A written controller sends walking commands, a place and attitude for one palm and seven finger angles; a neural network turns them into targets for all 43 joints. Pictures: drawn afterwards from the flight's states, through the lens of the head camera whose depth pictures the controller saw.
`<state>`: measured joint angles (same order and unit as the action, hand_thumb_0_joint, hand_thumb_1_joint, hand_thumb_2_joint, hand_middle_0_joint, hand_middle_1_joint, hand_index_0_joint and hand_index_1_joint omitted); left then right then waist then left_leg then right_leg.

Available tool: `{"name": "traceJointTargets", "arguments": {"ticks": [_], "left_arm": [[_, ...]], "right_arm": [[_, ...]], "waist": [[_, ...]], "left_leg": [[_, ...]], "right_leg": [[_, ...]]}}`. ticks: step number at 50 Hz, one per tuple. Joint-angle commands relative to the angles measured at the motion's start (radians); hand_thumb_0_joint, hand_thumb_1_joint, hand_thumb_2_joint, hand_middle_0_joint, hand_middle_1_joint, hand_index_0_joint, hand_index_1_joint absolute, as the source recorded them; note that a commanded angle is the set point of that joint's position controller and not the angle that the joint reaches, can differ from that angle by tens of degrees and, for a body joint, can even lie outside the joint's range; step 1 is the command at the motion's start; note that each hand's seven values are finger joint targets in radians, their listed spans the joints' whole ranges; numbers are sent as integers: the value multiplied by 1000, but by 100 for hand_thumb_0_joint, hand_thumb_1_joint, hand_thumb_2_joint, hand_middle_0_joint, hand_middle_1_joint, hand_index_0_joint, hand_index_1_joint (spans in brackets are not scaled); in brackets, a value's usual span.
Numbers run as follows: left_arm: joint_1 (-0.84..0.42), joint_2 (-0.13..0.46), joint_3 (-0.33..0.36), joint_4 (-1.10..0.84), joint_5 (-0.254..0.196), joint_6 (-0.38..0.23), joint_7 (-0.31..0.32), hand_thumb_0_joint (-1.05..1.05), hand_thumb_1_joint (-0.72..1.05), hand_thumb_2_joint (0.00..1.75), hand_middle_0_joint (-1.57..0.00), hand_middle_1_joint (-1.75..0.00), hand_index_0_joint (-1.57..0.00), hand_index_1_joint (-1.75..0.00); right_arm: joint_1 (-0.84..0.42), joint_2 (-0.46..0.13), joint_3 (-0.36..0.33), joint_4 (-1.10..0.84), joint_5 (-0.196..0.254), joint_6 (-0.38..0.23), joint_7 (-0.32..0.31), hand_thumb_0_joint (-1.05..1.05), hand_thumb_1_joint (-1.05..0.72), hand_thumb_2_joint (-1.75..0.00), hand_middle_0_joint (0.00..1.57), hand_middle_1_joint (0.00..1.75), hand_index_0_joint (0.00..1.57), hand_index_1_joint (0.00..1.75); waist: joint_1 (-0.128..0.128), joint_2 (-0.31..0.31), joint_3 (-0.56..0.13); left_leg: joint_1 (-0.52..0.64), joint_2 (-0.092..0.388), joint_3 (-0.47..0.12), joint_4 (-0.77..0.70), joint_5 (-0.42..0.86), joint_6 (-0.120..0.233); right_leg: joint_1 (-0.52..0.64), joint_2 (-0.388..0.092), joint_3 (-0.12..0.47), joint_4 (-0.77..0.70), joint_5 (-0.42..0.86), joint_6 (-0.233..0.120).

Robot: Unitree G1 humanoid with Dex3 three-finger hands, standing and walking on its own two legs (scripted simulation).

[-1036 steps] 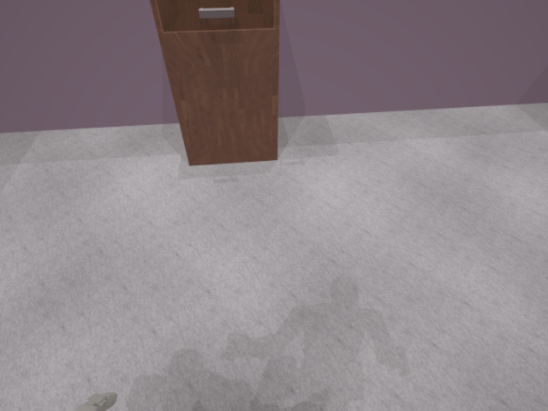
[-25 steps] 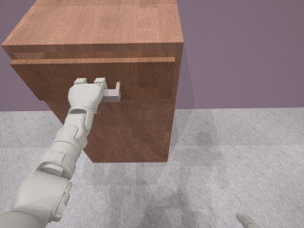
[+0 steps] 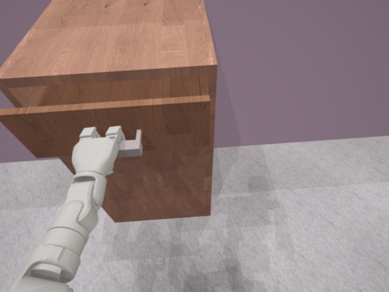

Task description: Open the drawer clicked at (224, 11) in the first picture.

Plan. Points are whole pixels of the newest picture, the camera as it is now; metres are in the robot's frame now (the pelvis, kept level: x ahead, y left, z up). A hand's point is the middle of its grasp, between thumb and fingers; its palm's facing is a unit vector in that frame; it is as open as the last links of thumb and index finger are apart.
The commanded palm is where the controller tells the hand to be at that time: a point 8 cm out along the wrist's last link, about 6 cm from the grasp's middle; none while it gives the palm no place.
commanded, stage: pull the drawer open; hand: left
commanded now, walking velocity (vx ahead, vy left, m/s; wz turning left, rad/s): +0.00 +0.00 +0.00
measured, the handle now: (112, 142) +0.44 +0.20 +0.05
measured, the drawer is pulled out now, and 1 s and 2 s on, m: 0.09 0.30 0.30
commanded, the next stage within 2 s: open the thumb to release the handle in 1.18 s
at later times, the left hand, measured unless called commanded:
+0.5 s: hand (98, 215) +0.27 +0.20 +0.03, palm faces +0.03 -0.11 -0.99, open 5.9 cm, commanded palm +0.22 +0.20 +0.08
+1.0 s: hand (86, 274) +0.17 +0.19 +0.03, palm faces +0.03 -0.12 -0.99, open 6.2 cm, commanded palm +0.11 +0.20 +0.08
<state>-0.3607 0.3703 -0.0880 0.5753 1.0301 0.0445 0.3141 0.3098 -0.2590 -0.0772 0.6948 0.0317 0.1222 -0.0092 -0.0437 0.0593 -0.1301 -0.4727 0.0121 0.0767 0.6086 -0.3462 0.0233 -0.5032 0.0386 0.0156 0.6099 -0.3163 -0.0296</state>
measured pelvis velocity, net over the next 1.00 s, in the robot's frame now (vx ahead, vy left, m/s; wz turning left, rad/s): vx -0.01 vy -0.02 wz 0.00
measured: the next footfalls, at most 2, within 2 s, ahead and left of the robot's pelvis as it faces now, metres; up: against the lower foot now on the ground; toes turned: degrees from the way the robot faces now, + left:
none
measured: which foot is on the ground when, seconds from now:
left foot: down 0.00-1.00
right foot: down 0.00-1.00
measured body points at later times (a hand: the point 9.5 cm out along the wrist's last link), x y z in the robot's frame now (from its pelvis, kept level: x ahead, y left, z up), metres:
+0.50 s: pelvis +0.01 +0.00 +0.00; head +0.03 -0.03 +0.45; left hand +0.26 +0.20 +0.08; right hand +0.24 -0.21 -0.09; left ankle -0.04 +0.10 -0.73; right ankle -0.02 -0.10 -0.73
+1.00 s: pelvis -0.01 -0.02 -0.01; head +0.01 -0.06 +0.44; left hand +0.16 +0.19 +0.08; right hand +0.20 -0.24 -0.10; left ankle -0.04 +0.10 -0.73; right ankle -0.02 -0.10 -0.73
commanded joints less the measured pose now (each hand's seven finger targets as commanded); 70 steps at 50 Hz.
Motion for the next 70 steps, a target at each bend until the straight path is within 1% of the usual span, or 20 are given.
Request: {"name": "traceJointTargets", "arguments": {"ticks": [1,11,17,26,29,32,34,35,43,46,49,50,54,59,63,64,65,66,68,70], "left_arm": [[-118,142,43,-253,-8,41,29,0,90,90,-40,-135,-40,-135],[197,113,50,-490,-25,86,-10,0,90,90,-40,-135,-40,-135],[312,75,18,-636,3,83,-6,0,90,90,-40,-135,-40,-135],[503,57,6,-782,2,70,6,0,90,90,-40,-135,-40,-135],[573,102,54,-829,-1,61,10,0,90,90,-40,-135,-40,-135],[714,78,39,-884,-10,41,14,0,90,90,-40,-135,-40,-135],[767,124,90,-926,-18,28,17,0,90,90,-40,-135,-40,-135],[804,98,63,-950,-15,23,19,0,90,90,-40,-135,-40,-135],[1023,123,124,-1021,-20,-18,72,0,90,90,-40,-135,-40,-135],[1018,128,135,-1031,-15,-24,93,0,90,90,-40,-135,-40,-135],[1105,151,175,-1041,-24,-27,115,0,90,90,-40,-135,-40,-135],[1137,136,159,-1035,-27,-27,115,0,90,90,-40,-135,-40,-135],[1135,181,214,-1051,-43,-15,123,0,90,90,-40,-135,-40,-135],[1145,174,210,-1058,-48,-4,128,0,90,90,-40,-135,-40,-135],[1126,153,188,-1058,-36,-3,132,0,90,90,-40,-135,-40,-135],[746,225,232,-978,1,10,145,0,90,90,-40,-135,-40,-135],[711,212,239,-972,15,10,156,0,83,87,-40,-134,-40,-134],[755,189,227,-901,20,10,160,0,76,84,-39,-134,-39,-134],[775,169,208,-899,7,14,159,0,62,78,-38,-132,-38,-132],[728,159,182,-892,-10,29,152,0,48,72,-37,-130,-37,-130]], "right_arm": [[-119,-123,-24,-154,1,-48,-3,0,-90,-90,20,30,20,30],[-242,-94,8,-211,-3,-53,1,0,-90,-90,20,30,20,30],[-285,-75,24,-231,-14,-65,18,0,-90,-90,20,30,20,30],[-323,-56,39,-244,-29,-79,31,0,-90,-90,20,30,20,30],[-338,-59,43,-246,-34,-85,31,0,-90,-90,20,30,20,30],[-346,-48,51,-256,-37,-94,39,0,-90,-90,20,30,20,30],[-355,-53,49,-257,-38,-95,40,0,-90,-90,20,30,20,30],[-358,-49,53,-264,-41,-97,45,0,-90,-90,20,30,20,30],[-353,-57,48,-275,-49,-102,56,0,-90,-90,20,30,20,30],[-355,-60,43,-274,-54,-101,56,0,-90,-90,20,30,20,30],[-360,-64,41,-285,-53,-105,54,0,-90,-90,20,30,20,30],[-360,-57,46,-285,-54,-107,56,0,-90,-90,20,30,20,30],[-379,-67,48,-289,-49,-99,48,0,-90,-90,20,30,20,30],[-378,-69,50,-292,-49,-92,50,0,-90,-90,20,30,20,30],[-367,-65,48,-291,-53,-92,51,0,-90,-90,20,30,20,30],[-373,-78,49,-238,-59,-74,29,0,-90,-90,20,30,20,30],[-368,-67,37,-254,-68,-83,15,0,-90,-90,20,30,20,30],[-356,-57,36,-245,-63,-92,8,0,-90,-90,20,30,20,30],[-353,-57,33,-245,-55,-98,3,0,-90,-90,20,30,20,30],[-364,-56,32,-237,-47,-94,-7,0,-90,-90,20,30,20,30]], "waist": [[66,-54,-281],[114,-78,-243],[125,-32,-216],[134,-60,-183],[143,-80,-195],[154,-83,-174],[158,-83,-170],[158,-69,-155],[167,-64,-123],[158,-63,-97],[176,-37,-116],[174,-63,-103],[176,-49,-107],[172,-12,-87],[168,-29,-96],[91,-53,-55],[128,-36,-78],[122,-44,-56],[140,-33,-126],[135,-51,-146]], "left_leg": [[167,-29,-34,-33,484,14],[232,-23,-42,-40,588,1],[273,-21,-48,-25,628,-9],[263,-31,-56,-16,546,-9],[243,-39,-56,-17,509,-8],[219,-45,-50,-11,494,-6],[207,-45,-52,-11,475,-9],[196,-46,-50,-8,464,-7],[139,-47,-51,21,372,-8],[127,-48,-55,31,306,-6],[127,-49,-53,43,288,-9],[111,-50,-51,46,275,-7],[89,-51,-50,47,264,-9],[90,-46,-50,46,273,-9],[93,-46,-55,51,277,-6],[82,-53,-70,54,207,-5],[103,-53,-69,49,176,-2],[103,-54,-66,50,161,-1],[124,-55,-62,46,200,-3],[139,-55,-63,37,204,-4]], "right_leg": [[232,7,-8,-37,448,-9],[272,0,-12,-30,510,-5],[242,1,-15,-21,499,-9],[246,3,-1,-18,484,-10],[281,1,22,-17,521,-10],[289,-8,28,-3,565,-5],[300,-8,51,-6,584,-8],[288,-12,48,1,570,-6],[241,-10,70,15,497,-9],[194,-8,77,9,406,-14],[198,-6,94,4,382,-20],[194,-11,92,10,377,-16],[214,-13,113,11,421,-16],[192,-8,100,17,399,-18],[181,-7,94,28,396,-18],[100,1,93,15,306,-15],[105,-3,94,0,238,-15],[93,-3,87,-9,215,-17],[140,-5,71,5,279,-17],[157,-5,65,2,280,-11]]}}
